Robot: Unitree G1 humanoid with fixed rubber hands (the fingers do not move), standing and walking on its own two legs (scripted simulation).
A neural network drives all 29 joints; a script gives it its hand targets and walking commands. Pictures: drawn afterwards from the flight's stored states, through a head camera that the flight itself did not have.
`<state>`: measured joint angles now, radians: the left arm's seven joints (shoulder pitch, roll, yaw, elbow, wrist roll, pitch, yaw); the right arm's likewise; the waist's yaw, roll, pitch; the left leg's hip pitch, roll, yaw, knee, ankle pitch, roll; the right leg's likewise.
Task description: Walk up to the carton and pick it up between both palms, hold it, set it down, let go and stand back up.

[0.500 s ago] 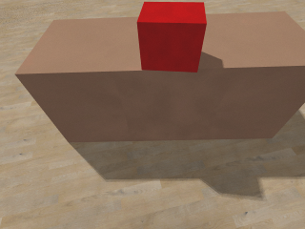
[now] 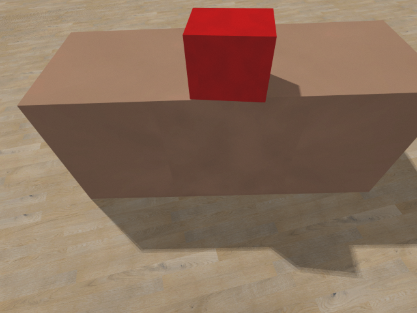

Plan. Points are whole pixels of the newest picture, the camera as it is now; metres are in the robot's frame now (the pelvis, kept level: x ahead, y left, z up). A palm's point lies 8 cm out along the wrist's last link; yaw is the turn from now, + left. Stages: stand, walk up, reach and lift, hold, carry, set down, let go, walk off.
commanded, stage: stand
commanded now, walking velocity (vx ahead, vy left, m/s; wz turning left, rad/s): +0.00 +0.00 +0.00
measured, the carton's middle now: (229, 55) +0.88 -0.02 +0.02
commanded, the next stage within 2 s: walk up in 0.14 s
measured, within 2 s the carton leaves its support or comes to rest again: neither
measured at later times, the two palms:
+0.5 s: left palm out of the picture -0.06 +0.23 -0.14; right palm out of the picture -0.01 -0.22 -0.15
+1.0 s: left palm (107, 257) +0.25 +0.28 -0.14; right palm out of the picture +0.04 -0.16 -0.13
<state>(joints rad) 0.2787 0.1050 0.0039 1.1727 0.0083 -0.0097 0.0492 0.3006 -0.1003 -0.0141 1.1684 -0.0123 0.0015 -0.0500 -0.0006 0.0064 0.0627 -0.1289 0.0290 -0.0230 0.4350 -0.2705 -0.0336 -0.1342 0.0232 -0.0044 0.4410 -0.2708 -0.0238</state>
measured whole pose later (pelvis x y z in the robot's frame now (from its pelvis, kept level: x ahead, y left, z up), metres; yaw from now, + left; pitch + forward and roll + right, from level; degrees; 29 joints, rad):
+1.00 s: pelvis +0.17 +0.04 -0.01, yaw -4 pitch -3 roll +0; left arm 0.27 0.25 0.00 0.92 0.05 -0.02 -0.04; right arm 0.57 -0.16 0.01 1.04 -0.04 -0.08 -0.01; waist -0.05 -0.03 0.07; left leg 0.00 0.03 0.11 0.42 -0.36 0.00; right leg -0.57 -0.07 -0.02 0.79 -0.11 0.01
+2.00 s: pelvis +0.48 -0.03 -0.02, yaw +0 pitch -2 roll +1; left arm 0.22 0.20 -0.05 0.91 -0.01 0.01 0.01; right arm 0.27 -0.25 0.04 0.92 -0.01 0.02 -0.01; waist -0.02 0.03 0.06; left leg -0.27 0.05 0.01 0.61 -0.30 -0.04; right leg -0.30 -0.03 -0.04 0.64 -0.30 0.00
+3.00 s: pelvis +0.46 +0.02 -0.02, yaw -8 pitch -2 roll +1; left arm 0.26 0.28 -0.03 0.90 0.01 0.00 0.03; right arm 0.17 -0.30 0.03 0.96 -0.01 0.06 0.00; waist 0.01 0.00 0.07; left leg -0.29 0.04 0.14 0.63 -0.30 0.01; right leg -0.36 -0.01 0.10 0.64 -0.25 0.04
